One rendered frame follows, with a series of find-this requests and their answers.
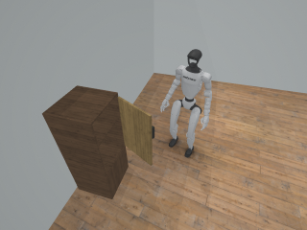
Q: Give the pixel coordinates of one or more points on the robot left upper arm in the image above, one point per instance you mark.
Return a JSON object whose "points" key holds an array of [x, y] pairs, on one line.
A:
{"points": [[206, 78]]}

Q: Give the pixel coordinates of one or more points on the cupboard door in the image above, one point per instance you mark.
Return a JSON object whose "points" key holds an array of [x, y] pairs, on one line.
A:
{"points": [[137, 126]]}

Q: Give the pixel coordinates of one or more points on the robot left forearm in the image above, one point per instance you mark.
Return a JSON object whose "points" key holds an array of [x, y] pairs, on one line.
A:
{"points": [[207, 104]]}

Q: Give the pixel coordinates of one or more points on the handle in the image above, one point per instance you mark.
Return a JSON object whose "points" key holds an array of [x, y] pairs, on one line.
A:
{"points": [[153, 131]]}

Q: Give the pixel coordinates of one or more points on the robot right forearm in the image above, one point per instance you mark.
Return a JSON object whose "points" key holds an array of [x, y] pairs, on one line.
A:
{"points": [[171, 91]]}

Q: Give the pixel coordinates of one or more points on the robot right hand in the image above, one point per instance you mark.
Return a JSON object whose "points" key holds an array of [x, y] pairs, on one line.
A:
{"points": [[163, 105]]}

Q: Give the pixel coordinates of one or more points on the robot left hand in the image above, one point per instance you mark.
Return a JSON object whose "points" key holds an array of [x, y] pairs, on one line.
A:
{"points": [[204, 121]]}

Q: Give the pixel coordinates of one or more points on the humanoid robot torso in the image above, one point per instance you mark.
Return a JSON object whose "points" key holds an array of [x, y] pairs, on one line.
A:
{"points": [[191, 84]]}

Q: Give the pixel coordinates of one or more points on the robot right upper arm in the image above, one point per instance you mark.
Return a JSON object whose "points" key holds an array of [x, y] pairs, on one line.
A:
{"points": [[177, 81]]}

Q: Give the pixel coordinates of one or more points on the left robot thigh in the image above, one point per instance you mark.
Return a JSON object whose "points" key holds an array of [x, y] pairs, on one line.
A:
{"points": [[193, 121]]}

